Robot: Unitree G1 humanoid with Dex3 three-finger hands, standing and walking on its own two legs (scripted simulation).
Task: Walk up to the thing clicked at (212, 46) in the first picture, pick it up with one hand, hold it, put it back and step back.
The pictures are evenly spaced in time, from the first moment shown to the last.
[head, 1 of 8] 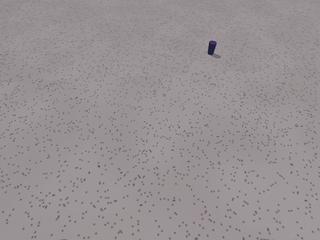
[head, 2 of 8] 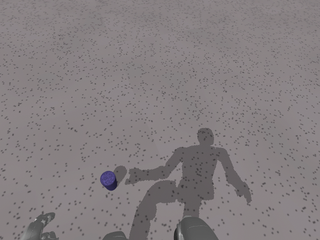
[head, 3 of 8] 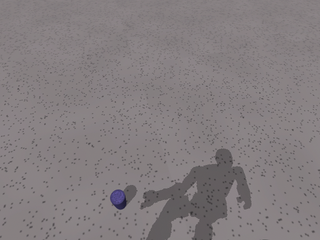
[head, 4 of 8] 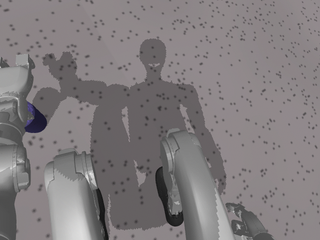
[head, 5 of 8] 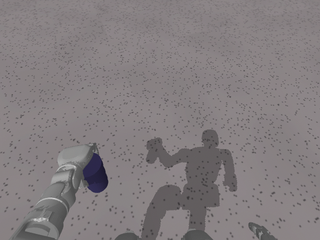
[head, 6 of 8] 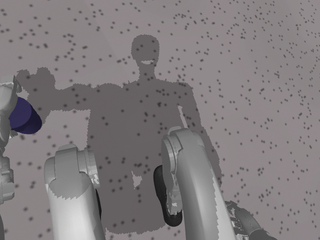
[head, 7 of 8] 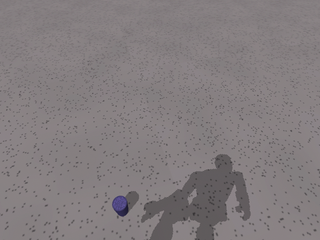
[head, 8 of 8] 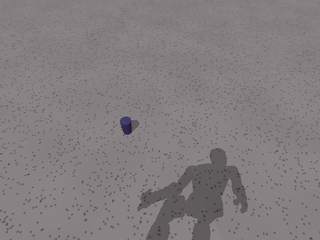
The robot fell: no
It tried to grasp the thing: yes
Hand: left
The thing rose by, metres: 0.61
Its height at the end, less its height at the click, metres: +0.00
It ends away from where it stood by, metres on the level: 0.03
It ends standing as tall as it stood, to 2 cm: yes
